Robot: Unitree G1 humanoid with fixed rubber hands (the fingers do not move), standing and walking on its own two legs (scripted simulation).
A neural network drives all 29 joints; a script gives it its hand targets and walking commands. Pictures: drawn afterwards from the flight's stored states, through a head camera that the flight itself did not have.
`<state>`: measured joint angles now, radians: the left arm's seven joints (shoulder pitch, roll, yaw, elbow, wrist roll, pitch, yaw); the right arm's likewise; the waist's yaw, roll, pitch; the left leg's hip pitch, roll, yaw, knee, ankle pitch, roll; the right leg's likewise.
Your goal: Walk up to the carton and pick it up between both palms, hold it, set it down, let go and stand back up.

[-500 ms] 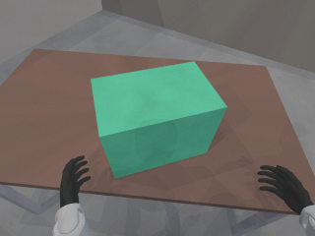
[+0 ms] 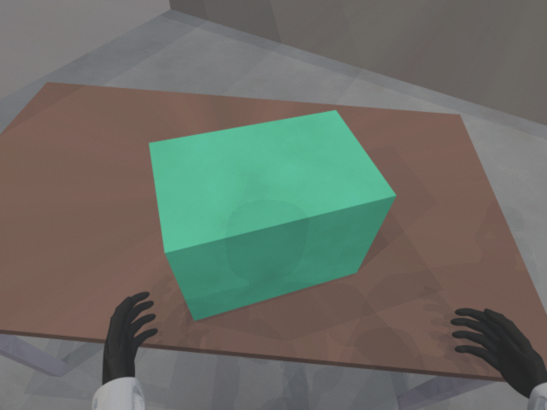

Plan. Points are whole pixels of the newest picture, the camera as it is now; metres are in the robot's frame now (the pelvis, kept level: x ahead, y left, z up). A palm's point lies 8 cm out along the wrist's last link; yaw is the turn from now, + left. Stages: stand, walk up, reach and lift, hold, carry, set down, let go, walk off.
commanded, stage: set down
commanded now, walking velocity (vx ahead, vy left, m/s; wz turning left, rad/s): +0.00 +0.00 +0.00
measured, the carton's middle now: (265, 215) +0.45 +0.06 -0.01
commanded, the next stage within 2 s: let go in 1.60 s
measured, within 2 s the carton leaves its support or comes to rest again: neither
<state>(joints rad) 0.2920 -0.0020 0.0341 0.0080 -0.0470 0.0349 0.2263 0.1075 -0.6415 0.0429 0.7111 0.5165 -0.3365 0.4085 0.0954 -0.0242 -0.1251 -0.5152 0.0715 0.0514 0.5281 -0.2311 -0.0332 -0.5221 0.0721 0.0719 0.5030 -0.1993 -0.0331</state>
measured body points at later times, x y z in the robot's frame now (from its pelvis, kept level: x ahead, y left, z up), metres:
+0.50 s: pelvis +0.00 +0.02 +0.00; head +0.05 +0.03 +0.45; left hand +0.18 +0.23 -0.03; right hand +0.24 -0.29 -0.01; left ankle +0.01 +0.14 -0.73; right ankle +0.02 -0.10 -0.73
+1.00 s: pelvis +0.01 +0.02 +0.00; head +0.07 +0.03 +0.45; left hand +0.18 +0.22 -0.06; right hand +0.24 -0.26 -0.05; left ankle +0.01 +0.14 -0.73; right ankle +0.02 -0.10 -0.73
